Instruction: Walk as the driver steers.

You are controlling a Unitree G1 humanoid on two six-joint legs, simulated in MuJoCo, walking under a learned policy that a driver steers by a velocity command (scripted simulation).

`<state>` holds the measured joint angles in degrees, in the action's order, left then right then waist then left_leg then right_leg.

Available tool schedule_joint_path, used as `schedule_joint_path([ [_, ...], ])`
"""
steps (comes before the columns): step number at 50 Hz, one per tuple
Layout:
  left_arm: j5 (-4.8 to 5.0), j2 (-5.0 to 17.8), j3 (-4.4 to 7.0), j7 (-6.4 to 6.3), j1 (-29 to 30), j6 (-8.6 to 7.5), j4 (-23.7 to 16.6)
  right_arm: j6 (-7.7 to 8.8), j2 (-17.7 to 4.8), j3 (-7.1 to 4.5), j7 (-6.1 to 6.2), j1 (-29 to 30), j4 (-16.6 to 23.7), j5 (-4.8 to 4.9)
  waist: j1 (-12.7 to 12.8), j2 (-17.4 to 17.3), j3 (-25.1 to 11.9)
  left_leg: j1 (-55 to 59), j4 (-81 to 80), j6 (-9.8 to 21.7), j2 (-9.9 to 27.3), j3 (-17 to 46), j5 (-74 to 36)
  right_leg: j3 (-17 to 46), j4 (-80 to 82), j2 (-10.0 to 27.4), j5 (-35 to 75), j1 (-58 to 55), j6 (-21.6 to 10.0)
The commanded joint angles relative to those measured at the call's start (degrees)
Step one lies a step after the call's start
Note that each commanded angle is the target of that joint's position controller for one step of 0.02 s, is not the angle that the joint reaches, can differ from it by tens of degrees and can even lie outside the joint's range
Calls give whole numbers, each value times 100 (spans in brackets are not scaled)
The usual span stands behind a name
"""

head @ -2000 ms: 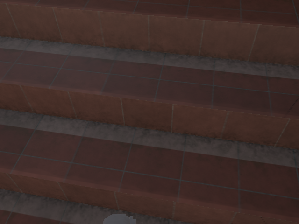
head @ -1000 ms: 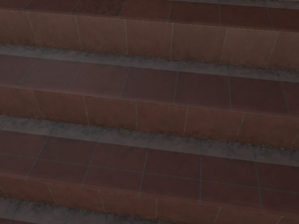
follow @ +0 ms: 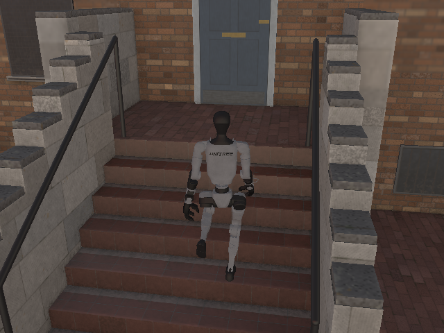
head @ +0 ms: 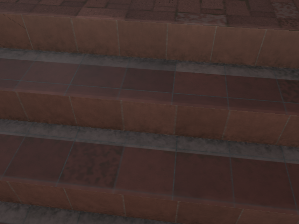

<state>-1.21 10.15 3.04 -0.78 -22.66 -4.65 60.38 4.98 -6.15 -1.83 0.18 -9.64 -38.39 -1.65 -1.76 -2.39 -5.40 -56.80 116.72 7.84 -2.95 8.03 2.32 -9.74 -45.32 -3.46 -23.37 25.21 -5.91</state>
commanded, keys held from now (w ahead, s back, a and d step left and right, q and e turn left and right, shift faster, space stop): w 0.84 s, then w+q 0.16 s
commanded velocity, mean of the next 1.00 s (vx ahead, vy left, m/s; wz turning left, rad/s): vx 0.50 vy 0.00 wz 0.03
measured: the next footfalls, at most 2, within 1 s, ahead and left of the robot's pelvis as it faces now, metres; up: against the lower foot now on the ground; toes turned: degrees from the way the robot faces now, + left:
left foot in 0.32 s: +0.39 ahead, +0.14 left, +0.17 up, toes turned +8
right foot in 0.82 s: +0.62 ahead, -0.05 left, +0.34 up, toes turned -7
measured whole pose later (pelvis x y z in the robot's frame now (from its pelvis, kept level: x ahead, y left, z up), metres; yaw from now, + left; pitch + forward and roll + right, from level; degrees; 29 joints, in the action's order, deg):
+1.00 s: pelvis +0.55 +0.02 +0.32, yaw +2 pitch +2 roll -2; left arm -2.0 10.5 3.7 -0.7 -17.2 -3.5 55.0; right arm 5.4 -8.0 -3.6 -0.3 -14.7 -41.5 -1.8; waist -2.2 -2.2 -5.8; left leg -48.5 113.2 8.0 -2.1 7.6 0.0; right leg -12.3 -54.2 -1.2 -26.7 30.1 -6.3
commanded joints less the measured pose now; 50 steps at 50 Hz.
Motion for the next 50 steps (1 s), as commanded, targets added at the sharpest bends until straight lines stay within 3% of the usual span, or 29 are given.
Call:
schedule_joint_path([
  [1, 83, -234, -183, 98, 502, -352, -266, -213, 251, 255, 48, -271, 316, 13, -442, 41, 1075, -828, -868, -110, 203, -177, 63, 1569, 2654, 1161, 1081, 479, -255],
  [6, 2, 354, -19, 37, -810, -504, 5, -213, 415, 319, 179, 1479, 958, -53, 266, 656, 928, -3257, 1073, 41, 651, -871, 1485, 2125, 3321, 1692, 564, -1912, -651],
  [10, -20, 156, -31, -174, -1476, -310, 142, -229, 429, 454, 0, 2752, 1694, -19, 621, 501, 1066, -3100, -999, -54, 1077, -1310, 2011, 1875, 4113, 1532, 813, -2429, -500],
  [12, 191, 153, -6, -286, -1528, -178, 93, -327, 445, 507, -148, 2711, 1662, 34, 732, 625, 671, -840, -2982, 117, 969, -1888, 2041, 1213, 5110, 1414, 2767, -2188, -673],
  [13, 215, 119, -75, -253, -935, -207, -232, -282, 529, 492, -189, 1931, 1305, 193, 323, 709, 288, 1090, -4237, 259, 640, -2206, 1954, 666, 4569, 1276, 5621, -1651, -698],
  [15, 217, 1067, 139, -162, -1207, -352, -422, -378, 10, 194, -25, 425, 759, 257, -249, 1087, -1103, 2989, -4735, 300, -156, -2464, 2288, 740, 2665, 1807, 10334, -2496, -661],
  [16, 336, 1361, 240, -38, -816, -465, -521, -395, -290, 103, 49, -490, 572, 148, -813, 1421, -1693, 3783, -5565, 405, -153, -2005, 1920, 693, 1449, 1880, 10818, -2870, -495],
  [17, 407, 1260, 292, 135, -573, -602, -733, -359, -749, -79, 87, -987, 286, 37, -979, 1481, -2031, 4801, -6153, 575, 260, -731, 2182, 845, -2, 1496, 9562, -1885, -262],
  [18, 469, 775, 262, 333, -500, -655, -1140, -384, -1405, -314, 162, -1483, 33, -90, -1006, -327, -2220, 5864, -8031, 1477, 1969, 2665, 2235, 1037, -2808, 359, 5789, 218, 95],
  [19, 139, 669, 352, 418, -213, -651, -1270, -473, -1674, -478, 162, -1008, 75, 16, -864, -715, -2550, 5505, -9993, 1397, 2312, 4763, 2684, 1685, -5792, -345, 1926, 718, 208],
  [20, -49, 12, 250, 350, -41, -554, -1738, -345, -1454, -445, 74, -98, -51, 51, -185, -221, -1866, 4681, -10062, 1170, 2356, 4053, 3804, 2172, -7067, 5, 2162, 1528, 208],
  [22, -261, -459, 37, 185, 765, -400, -2345, -127, -608, -254, 58, -133, -917, 90, 258, 519, 82, 3248, -9524, 642, 2056, 2350, 3846, 1690, -7593, 292, 2335, 2841, -86],
  [23, -180, -767, -117, 139, 744, -294, -2395, -62, -120, -107, 37, -374, -1392, -10, 507, 572, 562, 2845, -9435, 440, 1805, 1524, 3020, 1784, -7802, 286, 2225, 3229, -212],
  [25, -15, -1053, -294, 78, 419, -98, -2320, 62, 211, -5, -60, -778, -1815, -58, 728, 347, 861, 2864, -9453, 97, 1551, 322, 1559, 2010, -7873, 216, 1916, 3837, -303],
  [27, 69, -971, -361, 18, 842, 28, -2472, 222, -57, 21, -141, -647, -1854, -42, 818, 175, 1084, 2466, -9838, -26, 1416, -535, 959, 1798, -7158, 106, 1773, 3934, -190],
  [31, 73, -906, -461, -236, 2221, 164, -3051, 471, -751, -45, -240, -1246, -2149, 45, 600, -62, 1108, 3464, -10591, 144, 1601, -485, 1289, 1356, -8705, 135, 716, 5527, -296],
  [33, 21, -765, -537, -169, 2839, 162, -3343, 413, -656, -22, -142, -1523, -2241, 127, 489, 268, 1080, 3471, -10922, -69, 1298, -820, 1879, 885, -6883, 451, 839, 5152, -245],
  [35, 31, -717, -594, -30, 3114, 232, -3465, 355, -812, -94, 78, -2013, -2229, 188, 189, 16, 615, 4055, -11830, 335, 1373, -725, 1194, 109, -5563, 825, 862, 4395, -178],
  [37, 88, -1039, -669, 94, 2908, 275, -3229, 302, -804, -129, 233, -1816, -2003, 195, 215, -86, 51, 4527, -11884, 478, 1349, -1239, -1003, -115, -4335, 815, 454, 2754, -360],
  [38, 180, -958, -652, 93, 2717, 237, -3088, 300, -944, -144, 253, -1673, -1828, 287, 358, 70, -145, 4322, -11449, 519, 1295, -1466, -3675, -348, -3246, 523, 246, 1443, -422],
  [40, 198, -541, -422, -14, 1373, 325, -2600, 386, -1402, -245, 214, -2049, -1747, 253, 782, -617, -1143, 5641, -9625, 643, 1816, -1394, -8299, -543, -2779, -134, -791, 441, -435],
  [41, 86, -128, -281, -56, 608, 330, -2460, 445, -1590, -322, 78, -1771, -1611, 342, 1133, -840, -1553, 5959, -8404, 490, 1858, -1381, -8452, -153, -1675, -190, -652, -203, -558],
  [42, -86, 417, -71, -62, 102, 274, -2283, 488, -1492, -349, -12, -1473, -1356, 304, 1324, -832, -1742, 5340, -6760, 272, 1590, -1258, -6933, 1379, -804, 394, -1292, -763, -782],
  [43, -156, 1009, 161, -120, -320, 293, -1940, 460, -847, -294, -251, -1343, -819, 322, 1191, 969, -1695, 2747, -4367, -72, 330, -1053, -2433, 5206, 1613, 1879, -2988, -1758, -1454],
  [44, -86, 1118, 310, -148, 264, 382, -2011, 398, -483, -322, -329, -913, -597, -33, 1101, 1063, -1565, 1475, -1687, -180, -188, 27, 273, 7300, 3441, 2206, -3826, -1717, -1279],
  [45, -9, 803, 240, -116, 1084, 312, -1903, 314, -126, -264, -290, -710, -163, -190, 463, 617, -747, 664, -183, -170, 68, 334, -33, 6363, 3077, 2315, -3657, -875, -959],
  [46, -10, 283, 96, -76, 1186, 207, -1559, 251, 50, -144, -196, -437, 102, -234, 216, 154, 171, 187, 118, -100, 190, 76, -314, 5196, 2523, 2196, -2927, -57, -673],
  [48, -133, -563, -119, 41, 869, -30, -776, 134, 303, 19, -57, -672, 148, -51, -259, -198, 759, -382, 461, 94, 172, 227, -338, 3115, 2145, 1861, -977, 396, -209],
  [50, -54, -580, -139, 130, 496, -160, -376, -96, 542, 125, 16, -837, 116, 37, -431, 153, 988, -955, 544, 104, 178, 328, -62, 2053, 2302, 1701, 30, 199, 75],
])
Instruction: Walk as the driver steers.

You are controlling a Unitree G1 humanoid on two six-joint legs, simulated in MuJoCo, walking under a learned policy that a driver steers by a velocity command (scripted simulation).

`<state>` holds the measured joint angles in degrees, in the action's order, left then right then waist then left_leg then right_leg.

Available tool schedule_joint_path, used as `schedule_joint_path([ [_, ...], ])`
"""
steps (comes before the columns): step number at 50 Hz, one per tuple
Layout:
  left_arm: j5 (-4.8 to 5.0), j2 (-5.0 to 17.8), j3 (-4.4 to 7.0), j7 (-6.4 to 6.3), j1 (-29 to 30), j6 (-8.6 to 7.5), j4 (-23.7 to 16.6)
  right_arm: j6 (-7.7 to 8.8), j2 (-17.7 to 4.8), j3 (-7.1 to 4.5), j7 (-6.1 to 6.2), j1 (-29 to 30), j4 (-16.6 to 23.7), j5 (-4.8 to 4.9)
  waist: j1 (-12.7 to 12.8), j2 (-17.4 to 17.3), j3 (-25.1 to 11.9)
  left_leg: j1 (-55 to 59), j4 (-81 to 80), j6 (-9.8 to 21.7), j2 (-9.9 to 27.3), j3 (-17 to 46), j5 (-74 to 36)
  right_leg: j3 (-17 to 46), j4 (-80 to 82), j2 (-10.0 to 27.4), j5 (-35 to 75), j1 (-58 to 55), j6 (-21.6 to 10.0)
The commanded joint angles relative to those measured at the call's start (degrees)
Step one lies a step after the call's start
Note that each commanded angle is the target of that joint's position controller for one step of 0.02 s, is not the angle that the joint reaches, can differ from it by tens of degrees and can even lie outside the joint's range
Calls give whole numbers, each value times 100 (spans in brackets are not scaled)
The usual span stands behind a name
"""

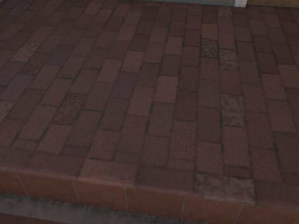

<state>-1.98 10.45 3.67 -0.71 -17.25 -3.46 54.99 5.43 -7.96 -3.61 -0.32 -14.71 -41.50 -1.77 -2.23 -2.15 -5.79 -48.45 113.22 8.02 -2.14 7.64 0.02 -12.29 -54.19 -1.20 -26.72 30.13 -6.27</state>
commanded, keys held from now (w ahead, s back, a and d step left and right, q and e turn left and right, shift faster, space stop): w+q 0.40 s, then q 0.40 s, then no key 0.20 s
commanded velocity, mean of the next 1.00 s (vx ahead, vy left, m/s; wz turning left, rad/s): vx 0.31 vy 0.00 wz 0.48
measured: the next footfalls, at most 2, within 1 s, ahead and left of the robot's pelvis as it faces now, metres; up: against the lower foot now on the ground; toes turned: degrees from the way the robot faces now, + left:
left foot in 0.38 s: +0.40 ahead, +0.13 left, +0.17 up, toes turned +15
right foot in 0.96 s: +0.66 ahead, +0.10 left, +0.34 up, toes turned +28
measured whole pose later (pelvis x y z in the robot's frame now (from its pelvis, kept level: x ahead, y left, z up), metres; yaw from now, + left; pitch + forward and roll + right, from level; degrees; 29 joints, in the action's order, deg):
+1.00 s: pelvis +0.51 +0.10 +0.27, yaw +30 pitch +1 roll -2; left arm -0.2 4.1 -2.1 -1.9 -0.5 1.9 33.7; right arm 2.4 -12.4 -5.2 2.0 -26.1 -46.8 0.7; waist -2.1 -0.4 1.9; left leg -10.8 41.9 3.2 -6.8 7.8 5.5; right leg -7.2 -73.2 -2.5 -30.5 45.2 -6.8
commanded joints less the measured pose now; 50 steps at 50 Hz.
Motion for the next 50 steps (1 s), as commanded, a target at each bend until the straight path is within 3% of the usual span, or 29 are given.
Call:
schedule_joint_path([
  [1, 34, -546, -195, 165, -36, -339, 222, -211, 711, 326, 98, -267, 448, 86, -420, 158, 1170, -1998, 792, 44, 61, 453, 349, 1986, 3299, 1473, 712, -255, 103],
  [4, 44, -47, -156, 128, -74, -520, 137, -365, 293, 227, 180, 414, 568, 82, -251, 246, 1107, -1815, -187, -98, -124, -137, 115, 1103, 3817, 1374, 1539, -301, 117],
  [9, -14, 387, -45, 42, -1317, -664, 437, -393, 498, 282, 308, 1825, 1085, -47, 249, 465, 1049, -3998, 755, 97, 57, -467, 1660, 997, 4271, 1669, 1626, -2816, -46],
  [11, 3, 131, -84, -29, -1792, -555, 554, -433, 508, 373, 259, 2565, 1472, -52, 402, 444, 1127, -3982, -276, 82, 314, -775, 1949, 768, 4656, 1562, 1582, -3121, 137],
  [12, -8, 192, -83, -96, -1882, -508, 599, -474, 555, 410, 208, 2803, 1645, 1, 416, 657, 1065, -3945, -419, 90, 354, -997, 2207, 653, 4884, 1575, 1868, -3311, 128],
  [13, 60, 254, -71, -171, -1882, -443, 563, -550, 357, 432, 101, 2727, 1672, 5, 457, 746, 930, -3381, -1223, 36, 467, -1615, 2369, 420, 5306, 1496, 2528, -3297, -24],
  [14, 162, 330, -63, -273, -1834, -393, 567, -581, 483, 503, -30, 2830, 1746, 65, 447, 920, 821, -2570, -2084, 192, 758, -1774, 2509, 172, 5746, 1542, 3189, -3305, -166],
  [15, 273, 131, -149, -291, -1367, -356, 380, -596, 400, 490, -113, 2600, 1485, 181, 313, 421, 779, -922, -3411, 267, 409, -2468, 2568, -352, 5604, 1195, 5167, -2617, -114],
  [16, 408, 497, -129, -330, -1441, -388, 216, -632, 350, 454, -114, 2229, 1271, 213, 248, 457, 173, 396, -3674, 293, -70, -2806, 2531, -307, 4829, 1453, 9045, -2667, -169],
  [17, 383, 1118, 21, -366, -1464, -474, 140, -680, 242, 360, -49, 1279, 1093, 226, -177, 1122, -300, 967, -3927, 367, -286, -2820, 2453, -277, 3883, 1900, 11449, -3210, -160],
  [18, 478, 1487, 143, -296, -1281, -465, -1, -677, -86, 256, -6, 318, 833, 185, -545, 1495, -983, 1605, -4571, 524, -550, -2509, 2808, -174, 2651, 1984, 12216, -3802, -134],
  [19, 550, 1616, 201, -112, -996, -490, -270, -617, -470, 117, 7, -375, 645, 93, -832, 1507, -1522, 2777, -5599, 661, -625, -1908, 2454, -160, 1384, 1918, 11442, -3624, -152],
  [20, 418, 1504, 203, 4, -772, -611, -740, -574, -1062, -132, 43, -541, 534, 160, -875, 1168, -1686, 4199, -6577, 910, -187, 162, 3294, 77, -471, 1313, 9426, -1545, 31],
  [21, 311, 997, 163, 247, -115, -696, -1232, -598, -1610, -383, 77, -333, 600, 209, -897, -473, -1798, 4841, -8729, 1555, 1194, 3452, 2338, 379, -3622, -231, 1892, 270, 598],
  [22, 126, 666, 157, 337, -36, -691, -1495, -651, -1608, -425, 139, 387, 825, 68, -485, 161, -2246, 4753, -9216, 1446, 1472, 4631, 1994, 1884, -5742, -133, 1890, 853, 536],
  [25, -28, -354, -211, 19, 704, -519, -2356, -324, -812, -218, 134, 46, -88, -40, 219, 839, 28, 3034, -8844, 926, 965, 2678, 921, 1645, -6904, 90, 1821, 2465, 339],
  [26, -84, -501, -313, -40, 553, -389, -2419, -270, -539, -126, 117, -118, -337, -72, 461, 794, 344, 2749, -8815, 697, 782, 2010, 342, 1704, -7197, 114, 1735, 2827, 256],
  [29, -124, -337, -389, -172, 305, -63, -2402, -138, -482, -12, 9, -421, -599, 36, 694, 573, 740, 2446, -8678, 188, 517, 728, -816, 1594, -6530, 303, 1246, 3413, 293],
  [33, -87, -682, -556, -333, 1346, 110, -2800, 104, -915, -13, -39, -1005, -724, -55, 355, 105, 537, 2996, -8777, -221, 591, 992, -1066, 1107, -7894, 150, 808, 4774, 257],
  [35, -178, -837, -664, -320, 2144, 191, -3163, 0, -910, -44, 26, -1252, -828, -6, 227, 24, 692, 2919, -8943, -418, 284, 889, -609, 922, -7139, 201, 1009, 4943, 296],
  [36, -194, -938, -717, -293, 2653, 236, -3349, -86, -753, -15, 137, -1419, -823, 29, 21, 1, 684, 3021, -9099, -310, 282, 1135, -1242, 788, -6667, 175, 1074, 4852, 368],
  [38, -88, -766, -690, -257, 3007, 375, -3502, -203, -996, -108, 313, -1750, -765, 69, -323, -209, 535, 3835, -9535, -45, 562, 1576, -2953, 456, -5805, 50, 699, 4765, 510],
  [40, -12, -772, -633, -195, 2723, 373, -3305, -289, -1148, -209, 427, -1857, -624, 78, -234, -217, -124, 5243, -9343, 28, 899, 1311, -4392, 612, -5245, 145, 686, 4521, 380],
  [42, 14, -797, -608, -142, 2702, 424, -3193, -341, -1128, -234, 479, -1934, -572, 87, -177, -362, -171, 5922, -9368, 73, 1097, 1034, -5214, 602, -4814, 159, 427, 4273, 187],
  [45, 186, -691, -584, -114, 2125, 486, -2885, -361, -1089, -224, 478, -1079, -157, 172, 375, -467, -287, 5072, -9057, -165, 1012, 221, -7689, 419, -2883, -92, -108, 1820, -121],
  [47, 308, -151, -347, -142, 1281, 489, -2572, -230, -1248, -273, 356, -755, -21, 304, 758, -859, -491, 4573, -8382, -125, 1132, 414, -8367, 662, -1346, -323, -219, -40, -252],
  [48, 253, 143, -228, -163, 638, 470, -2369, -75, -1386, -324, 283, -591, 83, 325, 1097, -591, -695, 4310, -7380, -229, 1086, 273, -8226, 1104, -395, -332, 39, -963, -413],
  [49, 170, 552, -111, -142, 225, 406, -2242, -24, -1165, -332, 150, -1109, 155, 360, 993, 1221, -1246, 2762, -5152, -648, 188, 80, -2716, 3590, 252, 1177, 3172, -2427, -1356],
  [50, 121, 536, -117, -214, 487, 565, -2082, -168, -1095, -365, 23, -1000, 162, 147, 786, 2075, -1513, 2370, -2529, -967, -1003, -84, 2251, 6078, 2358, 1843, 4541, -1487, -2200],
])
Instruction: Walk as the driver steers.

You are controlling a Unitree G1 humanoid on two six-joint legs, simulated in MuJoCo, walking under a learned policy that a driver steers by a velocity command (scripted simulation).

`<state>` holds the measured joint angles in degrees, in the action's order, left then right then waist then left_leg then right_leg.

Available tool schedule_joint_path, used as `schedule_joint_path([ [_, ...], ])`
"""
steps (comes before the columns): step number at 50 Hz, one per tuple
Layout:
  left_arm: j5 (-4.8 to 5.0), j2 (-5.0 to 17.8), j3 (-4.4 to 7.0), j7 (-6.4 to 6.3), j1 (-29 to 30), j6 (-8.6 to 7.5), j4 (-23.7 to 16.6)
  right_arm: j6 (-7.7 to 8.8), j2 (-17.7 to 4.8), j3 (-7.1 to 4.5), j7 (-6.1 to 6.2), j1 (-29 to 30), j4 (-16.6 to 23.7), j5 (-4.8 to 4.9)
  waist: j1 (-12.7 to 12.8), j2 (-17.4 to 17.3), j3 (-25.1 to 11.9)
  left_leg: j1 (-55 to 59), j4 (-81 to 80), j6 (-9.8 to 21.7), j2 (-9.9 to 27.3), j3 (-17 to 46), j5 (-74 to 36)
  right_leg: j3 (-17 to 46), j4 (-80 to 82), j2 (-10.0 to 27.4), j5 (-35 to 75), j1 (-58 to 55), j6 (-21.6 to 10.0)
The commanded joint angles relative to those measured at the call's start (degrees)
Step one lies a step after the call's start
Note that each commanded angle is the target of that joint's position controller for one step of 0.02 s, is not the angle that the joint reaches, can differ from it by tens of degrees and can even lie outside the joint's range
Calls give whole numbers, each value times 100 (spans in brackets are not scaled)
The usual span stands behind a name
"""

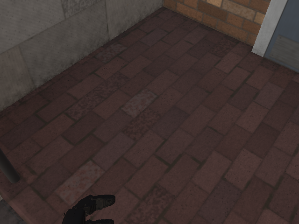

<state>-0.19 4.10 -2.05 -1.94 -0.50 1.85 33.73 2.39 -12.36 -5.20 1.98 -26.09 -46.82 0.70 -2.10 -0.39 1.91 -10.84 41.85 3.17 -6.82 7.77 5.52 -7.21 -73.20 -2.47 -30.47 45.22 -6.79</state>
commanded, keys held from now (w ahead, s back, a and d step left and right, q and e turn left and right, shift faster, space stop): no key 0.32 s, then e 0.68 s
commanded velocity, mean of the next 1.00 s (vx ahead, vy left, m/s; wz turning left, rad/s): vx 0.01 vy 0.00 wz -0.21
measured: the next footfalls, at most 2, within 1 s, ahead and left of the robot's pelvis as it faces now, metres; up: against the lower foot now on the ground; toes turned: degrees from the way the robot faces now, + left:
left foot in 0.52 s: +0.24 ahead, +0.10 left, +0.00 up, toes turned -1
right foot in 1.00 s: +0.13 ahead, -0.15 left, +0.00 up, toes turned -19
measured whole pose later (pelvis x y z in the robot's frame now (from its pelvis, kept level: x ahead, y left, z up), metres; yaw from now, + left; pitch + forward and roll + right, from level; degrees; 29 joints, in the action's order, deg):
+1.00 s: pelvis +0.11 -0.03 +0.10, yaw -17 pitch +0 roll +3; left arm -1.0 15.0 3.4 1.4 -11.3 2.8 34.4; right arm 0.7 -14.9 -2.9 1.8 -15.5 -35.7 -2.6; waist -0.8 -0.1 -1.6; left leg -20.3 38.1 -0.7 8.0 -13.5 16.8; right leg -0.7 -41.4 2.7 -22.2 20.0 -1.4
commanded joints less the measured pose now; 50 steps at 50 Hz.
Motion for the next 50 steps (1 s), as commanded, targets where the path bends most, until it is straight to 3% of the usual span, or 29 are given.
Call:
schedule_joint_path([
  [1, 45, 923, 428, -66, -517, -36, -54, 0, -242, -105, -222, -178, 790, -279, 215, 1097, -1737, -1973, 5677, -317, -435, 589, 1747, 5647, 4374, 1986, 3061, -2327, -2046],
  [3, 3, 394, 338, -86, -5, -165, 317, -203, 116, 115, -47, 310, 973, -385, -257, -103, -16, -2814, 5686, -4, -39, 385, 1427, 4231, 4219, 1596, -95, -796, -1206],
  [4, -59, 325, 312, -87, -89, -269, 468, -303, 79, 154, 34, 414, 1105, -465, -346, -240, 184, -2849, 5596, 35, 51, 341, 1367, 3710, 4191, 1412, -472, -516, -948],
  [6, -114, 467, 360, -34, -321, -452, 698, -376, 39, 201, 60, 388, 1120, -369, -360, -146, 180, -2913, 5638, 16, 0, 155, 949, 2770, 4085, 1193, 585, -557, -761],
  [8, -90, 732, 424, 4, -661, -594, 825, -319, 34, 216, 25, 465, 1089, -263, -291, 120, -44, -3209, 5266, -17, -38, 174, 561, 2180, 4048, 1051, 1651, -1169, -704],
  [10, -115, 1041, 506, 47, -920, -751, 857, -229, -122, 192, 32, 687, 1120, -335, -189, 339, -399, -3574, 5325, -20, -15, 98, 640, 2264, 4271, 1174, 1933, -1836, -762],
  [12, -93, 1174, 542, -1, -1196, -751, 889, -201, -215, 182, 20, 1099, 1173, -309, -10, 413, -467, -3968, 4961, -129, 121, -46, 642, 2234, 4408, 1241, 1847, -2423, -768],
  [14, -76, 1197, 573, -81, -1594, -697, 986, -197, -208, 220, -27, 1519, 1307, -335, 174, 589, -494, -4285, 4189, -352, 437, -356, 648, 2152, 4651, 1193, 1820, -3099, -821],
  [16, -77, 1161, 584, -175, -1876, -670, 1011, -192, -142, 247, -61, 1843, 1366, -269, 360, 549, -564, -4428, 3861, -521, 649, -516, 624, 2304, 4710, 1345, 2124, -3482, -966],
  [18, -67, 1083, 586, -270, -1938, -593, 1009, -230, 34, 319, -90, 1841, 1468, -283, 295, 512, -612, -4266, 3225, -652, 864, -342, 447, 2512, 4676, 1396, 2483, -3551, -919],
  [19, -92, 1087, 562, -273, -1797, -486, 914, -235, 138, 401, -150, 1585, 1403, -239, 190, 478, -715, -3866, 2379, -673, 813, -802, 832, 2127, 4745, 1135, 2629, -3485, -894],
  [21, -132, 1245, 642, -277, -1810, -357, 829, -218, 256, 471, -205, 1768, 1498, -184, 345, 657, -604, -2992, 1080, -611, 701, -1069, 1082, 1894, 4612, 880, 2248, -3092, -707],
  [22, -182, 1434, 697, -284, -1588, -280, 625, -218, 300, 512, -181, 1637, 1517, 18, 306, 893, -684, -2247, 48, -557, 626, -985, 1900, 1967, 4864, 889, 1820, -2933, -525],
  [23, -182, 1454, 733, -224, -1715, -194, 613, -231, 181, 445, -162, 1569, 1335, 75, 524, 574, -614, -1559, -426, -536, 189, -1656, 1697, 1842, 4823, 757, 1207, -2612, -541],
  [24, -137, 1512, 753, -170, -1605, -157, 616, -212, 151, 396, -109, 1236, 1241, 75, 320, 629, -484, -798, -1007, -447, 172, -1615, 642, 1899, 4627, 748, 672, -2191, -440],
  [25, -128, 1385, 696, -78, -1572, -220, 586, -123, 31, 339, -48, 867, 1173, -19, 143, 729, -534, 159, -1047, -278, 338, -1228, 571, 2041, 4622, 858, 869, -1560, -267],
  [26, -129, 1032, 608, -12, -1434, -297, 532, 2, -153, 285, 6, 591, 1263, -111, -87, 216, -597, 803, -1487, -206, 1173, -223, 614, 1868, 3938, 563, 391, -1083, 31],
  [27, 91, 759, 540, 29, -1185, -288, 231, 9, -729, 175, 98, 504, 1438, -299, -217, -1387, -849, 953, -2396, 319, 2696, 1733, 936, 940, 2511, -196, -239, -358, 433],
  [28, 4, 1249, 657, -2, -1362, -263, 335, -8, -594, 172, 184, 529, 1528, -292, -203, -1369, -988, 655, -2694, 830, 3100, 2483, 740, 980, 1347, -31, -529, -575, 594],
  [29, -42, 1400, 719, 17, -1387, -240, 410, 4, -364, 256, 218, 836, 1640, -285, -2, -826, -842, 294, -2667, 1026, 2897, 2141, 1167, 1156, 752, 44, -213, -720, 727],
  [30, -62, 1387, 728, 44, -1345, -206, 433, 18, -289, 279, 207, 1115, 1693, -260, 164, -513, -652, -62, -2720, 959, 2642, 1623, 1480, 1190, 474, 126, 137, -803, 848],
  [32, -127, 1396, 779, 95, -1440, -85, 463, 46, -254, 292, 195, 1433, 1730, -180, 362, -651, -527, -324, -2781, 778, 2254, 741, 1151, 1121, 176, 210, 564, -959, 1013],
  [35, -137, 1389, 809, 89, -1550, 112, 499, 94, -304, 270, 148, 1312, 1685, -228, 332, -546, -541, -353, -2649, 849, 2091, 2, 631, 957, -405, 150, 1018, -949, 1124],
  [41, -139, 1450, 773, 149, -842, 260, 32, 40, -569, 207, 132, 1104, 1648, -280, 96, -706, -389, -153, -2543, 1080, 2458, -316, 1082, 870, -138, 328, 1193, -646, 1105],
  [44, -106, 1396, 690, 291, -602, 192, -257, 12, -811, 120, 127, 1151, 1622, -317, 48, -889, -406, -182, -2410, 931, 2561, -570, 1306, 802, 1260, 575, 803, -1109, 902],
  [47, -18, 1457, 671, 352, -927, 149, -311, -56, -1085, 3, 31, 1312, 1538, -342, 175, -1094, -490, -756, -2184, 681, 2503, -992, 1749, 351, 2680, 488, 74, -2383, 562],
  [48, -27, 1442, 668, 342, -1269, 101, -226, -106, -1098, -5, 15, 1354, 1456, -287, 369, -912, -490, -1075, -1959, 521, 2419, -1165, 1986, 170, 3345, 402, 608, -3028, 432],
  [49, -62, 1591, 719, 330, -1773, 12, -25, -170, -982, 8, -19, 1113, 1303, -314, 495, -366, -465, -1529, -1274, 201, 2100, -1512, 2228, 287, 3920, 183, 862, -3706, 356],
  [50, -147, 1849, 759, 311, -2049, -102, 7, -258, -666, 61, -123, 892, 1202, -379, 574, 923, -153, -2148, 184, -183, 1599, -2032, 2651, 1544, 4889, 788, 787, -3741, 252],
])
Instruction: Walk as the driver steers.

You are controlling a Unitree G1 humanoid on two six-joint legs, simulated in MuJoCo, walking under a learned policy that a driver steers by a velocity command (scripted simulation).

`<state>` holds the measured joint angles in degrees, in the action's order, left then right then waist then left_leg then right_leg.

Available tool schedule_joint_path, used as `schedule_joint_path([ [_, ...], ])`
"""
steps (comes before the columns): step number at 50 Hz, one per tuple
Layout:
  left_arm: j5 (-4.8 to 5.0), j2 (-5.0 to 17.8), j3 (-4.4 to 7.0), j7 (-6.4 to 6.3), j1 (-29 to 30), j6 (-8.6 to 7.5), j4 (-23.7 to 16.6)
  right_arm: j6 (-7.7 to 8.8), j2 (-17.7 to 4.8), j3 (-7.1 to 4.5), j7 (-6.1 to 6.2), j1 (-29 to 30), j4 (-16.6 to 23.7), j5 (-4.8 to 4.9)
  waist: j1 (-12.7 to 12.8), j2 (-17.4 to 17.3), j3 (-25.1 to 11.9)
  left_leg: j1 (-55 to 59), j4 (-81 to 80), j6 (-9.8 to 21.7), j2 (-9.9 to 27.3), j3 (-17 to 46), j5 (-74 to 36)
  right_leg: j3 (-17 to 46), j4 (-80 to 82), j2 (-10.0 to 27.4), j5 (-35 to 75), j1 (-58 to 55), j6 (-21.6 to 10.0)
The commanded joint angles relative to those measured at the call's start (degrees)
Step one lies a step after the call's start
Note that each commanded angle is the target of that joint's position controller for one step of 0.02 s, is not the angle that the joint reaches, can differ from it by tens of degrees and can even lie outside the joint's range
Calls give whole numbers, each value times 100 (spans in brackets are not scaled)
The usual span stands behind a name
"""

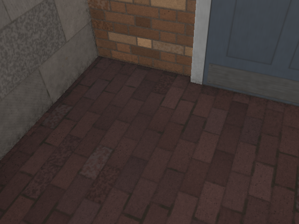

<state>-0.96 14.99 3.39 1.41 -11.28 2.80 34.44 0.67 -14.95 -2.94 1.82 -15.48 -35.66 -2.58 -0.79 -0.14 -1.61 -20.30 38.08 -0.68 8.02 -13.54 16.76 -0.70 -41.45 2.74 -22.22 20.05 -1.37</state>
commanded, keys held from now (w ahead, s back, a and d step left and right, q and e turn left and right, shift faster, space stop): e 0.42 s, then no key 0.58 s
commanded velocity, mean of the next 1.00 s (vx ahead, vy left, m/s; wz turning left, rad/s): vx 0.00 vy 0.00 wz -0.37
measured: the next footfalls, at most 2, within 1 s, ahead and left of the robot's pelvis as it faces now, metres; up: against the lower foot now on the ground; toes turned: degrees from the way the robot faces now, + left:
left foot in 0.44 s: +0.16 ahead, +0.05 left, +0.00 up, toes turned -19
right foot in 0.80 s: +0.06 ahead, -0.16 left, +0.00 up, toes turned -18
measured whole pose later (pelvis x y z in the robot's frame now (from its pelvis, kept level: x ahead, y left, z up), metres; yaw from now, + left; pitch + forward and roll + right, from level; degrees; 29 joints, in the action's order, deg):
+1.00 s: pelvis +0.07 -0.05 +0.02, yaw -21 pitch +0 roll +0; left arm -0.6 8.7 0.5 -0.5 -11.3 -2.2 41.1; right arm 1.9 -10.6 -1.8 0.0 -16.8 -41.8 -0.5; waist -1.3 -0.8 -1.2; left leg -12.6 26.0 0.2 0.7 -3.0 13.5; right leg 2.1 -26.9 -1.5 -15.3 11.7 -1.1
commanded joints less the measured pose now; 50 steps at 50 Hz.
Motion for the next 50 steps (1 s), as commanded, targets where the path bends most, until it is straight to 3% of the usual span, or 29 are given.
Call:
schedule_joint_path([
  [1, 27, 1367, 312, -159, -576, -238, -492, -154, 29, 0, -156, 239, 580, 87, 266, 2068, 547, -2523, 1482, -191, -629, 517, 1823, 3339, 2496, 1372, -271, -767, -692],
  [2, 37, 1416, 413, -308, -576, -183, -550, -151, -176, -24, -151, 789, 825, 106, 528, 1911, 491, -2468, 2118, -205, -626, 1281, 1558, 3723, 2887, 1367, -266, -489, -1132],
  [3, 12, 1208, 328, -376, -333, -149, -563, -126, -299, -62, -145, 842, 762, 154, 345, 1702, 538, -2483, 2400, -251, -549, 1426, 1118, 3283, 2810, 1231, -555, -392, -1231],
  [4, 22, 991, 260, -354, -100, -134, -619, -94, -432, -103, -114, 888, 643, 152, 227, 1401, 531, -2379, 2454, -285, -465, 1498, 721, 2827, 2668, 1017, -466, -382, -1171],
  [6, 12, 666, 161, -301, 122, -214, -723, -86, -495, -153, -108, 731, 405, 82, 135, 1132, 157, -2056, 2503, -278, -550, 1407, 297, 2232, 2253, 643, 1032, -586, -1100],
  [9, -36, 589, 160, -316, -261, -336, -656, -113, -357, -112, -115, 777, 312, 102, 196, 585, -200, -1974, 2420, -178, -676, 1415, 179, 2222, 1935, 682, 2179, -983, -1142],
  [13, -43, 658, 199, -340, -554, -356, -560, -113, -178, -17, -129, 1086, 376, 142, 343, 566, -218, -1919, 1824, -28, -839, 1374, 256, 2414, 1837, 622, 2412, -1198, -1226],
  [17, -63, 748, 253, -291, -455, -335, -549, -56, -135, 36, -122, 1230, 481, 226, 361, 686, -160, -1260, 913, 64, -1009, 1397, 714, 2631, 1613, 477, 2809, -967, -1253],
  [20, -3, 721, 265, -223, -81, -341, -533, -15, -104, 40, -51, 850, 465, 345, 78, 744, -204, -166, -336, 135, -1095, 1429, 324, 2754, 1361, 235, 3252, -609, -979],
  [21, 105, 661, 247, -195, 13, -347, -485, 19, -30, 56, -24, 559, 425, 296, -120, 652, -274, 648, -1148, 162, -1074, 1409, -445, 2658, 1117, 61, 3312, -294, -750],
  [22, 192, 415, 174, -169, -26, -404, -486, 70, -281, -9, 27, 361, 437, 173, -192, 220, -548, 1597, -1566, 301, -450, 1927, -747, 2328, 659, -114, 2480, 219, -420],
  [23, 280, -110, 39, -142, -317, -432, -560, 88, -736, -58, 69, 616, 634, 46, 49, -1347, -746, 2412, -1955, 794, 1133, 3585, -1676, 1301, -578, -758, -229, 1276, -23],
  [24, 85, 583, 217, -198, -377, -370, -469, 66, -853, -150, 43, 480, 601, 107, -56, -1576, -734, 1795, -1983, 1560, 1602, 4320, -2399, 583, -1641, -1171, -1620, 1550, 110],
  [25, -5, 743, 275, -202, -355, -340, -327, 83, -487, -62, 8, 479, 640, 123, -24, -1023, -694, 1608, -1923, 1717, 1430, 4124, -2330, 716, -2269, -904, -1375, 1432, 227],
  [26, -8, 639, 245, -153, -169, -300, -225, 120, -164, 48, -4, 646, 632, 138, 52, -500, -439, 1365, -1916, 1533, 1051, 3573, -1796, 793, -2444, -772, -927, 1413, 306],
  [27, 4, 497, 206, -104, -57, -260, -195, 155, -73, 92, -2, 822, 640, 131, 115, -447, -295, 1185, -2026, 1299, 743, 3124, -1420, 809, -2417, -695, -616, 1361, 377],
  [29, 27, 340, 161, -35, -56, -176, -79, 236, -88, 115, 30, 826, 584, 133, 118, -683, -300, 1133, -2013, 1212, 410, 2571, -2000, 697, -2448, -716, -211, 1164, 490],
  [33, 57, 91, 31, -19, 75, -85, 45, 316, -14, 148, -14, 584, 440, 123, 93, -755, -369, 1166, -1982, 1178, 306, 2154, -2032, 440, -1270, -533, -145, 739, 516],
  [36, 53, -38, -64, -24, 176, -90, 114, 282, -236, 34, -108, 355, 301, 98, -57, -1128, -261, 954, -1868, 1165, 137, 2022, -1422, -17, 284, -524, -357, -23, 338],
  [38, 21, -151, -104, -52, -82, -176, 256, 209, -277, -10, -133, 251, 195, 175, 126, -962, -158, 534, -1554, 1028, 48, 1957, -1140, -145, 1670, -552, 651, -832, 159],
  [39, -53, -66, -110, -84, -76, -262, 240, 219, -217, -10, -143, 76, 113, 198, 153, -698, -130, 98, -1488, 785, 25, 1947, -1075, 200, 2112, -367, 1334, -1393, 82],
  [40, -166, 190, -85, -140, -145, -362, 149, 256, -76, 16, -182, 91, 147, 217, 191, -207, -239, -415, -1168, 493, -57, 1789, -850, 1065, 2282, 342, 1820, -1944, -33],
  [41, -108, 568, -28, -210, 296, -424, 61, 261, 294, 126, -213, -116, 233, 271, -218, 954, -198, -383, -1240, 233, -602, 1340, -44, 1703, 2267, 901, 1962, -1426, -328],
  [42, 1, 226, -77, -200, 359, -451, 108, 202, 211, 130, -200, -29, 80, 236, -72, 956, -188, 484, -1420, 200, -520, 1377, -112, 1582, 2273, 761, 1024, -659, -428],
  [43, 18, 97, -112, -188, 479, -482, 92, 190, 84, 74, -198, 110, 52, 204, -72, 760, 36, 658, -1422, 202, -580, 1373, -302, 1369, 2290, 452, 625, -455, -297],
  [46, 51, 13, -132, -219, 228, -557, 250, 209, -89, -22, -201, 38, -84, 178, -18, 630, 44, 865, -1464, 244, -456, 1463, -868, 970, 2159, 126, 1208, -564, -156],
  [50, 39, -30, -120, -214, 17, -613, 347, 209, -14, -14, -152, -65, -292, 218, 19, 217, -85, 894, -1513, 211, -447, 1429, -993, 903, 1978, 154, 1972, -875, -188],
])
Keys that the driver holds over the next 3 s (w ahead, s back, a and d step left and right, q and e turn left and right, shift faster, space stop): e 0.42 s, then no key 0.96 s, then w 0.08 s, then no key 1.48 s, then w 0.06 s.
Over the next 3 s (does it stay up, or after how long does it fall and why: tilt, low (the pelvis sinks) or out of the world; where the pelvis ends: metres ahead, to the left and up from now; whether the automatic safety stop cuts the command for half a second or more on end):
stays up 0.09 -0.03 0.03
